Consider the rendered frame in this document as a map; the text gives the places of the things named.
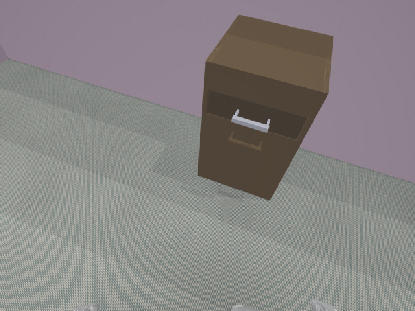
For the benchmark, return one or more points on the handle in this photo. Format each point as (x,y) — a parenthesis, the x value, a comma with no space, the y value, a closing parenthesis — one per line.
(244,145)
(251,124)

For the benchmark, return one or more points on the cabinet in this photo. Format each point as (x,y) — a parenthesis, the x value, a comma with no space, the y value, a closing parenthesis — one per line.
(272,64)

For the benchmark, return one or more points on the drawer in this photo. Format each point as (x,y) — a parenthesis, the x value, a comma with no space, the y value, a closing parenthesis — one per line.
(281,122)

